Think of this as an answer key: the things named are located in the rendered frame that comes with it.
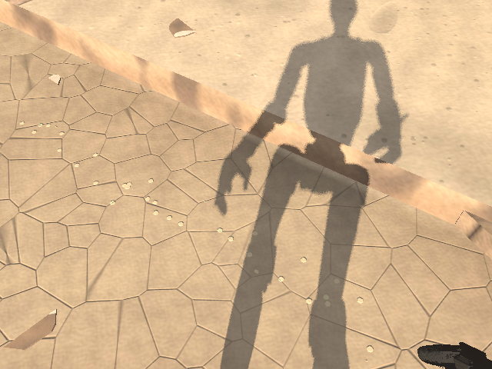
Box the right robot hand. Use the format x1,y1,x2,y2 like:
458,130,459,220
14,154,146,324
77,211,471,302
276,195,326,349
417,342,492,369

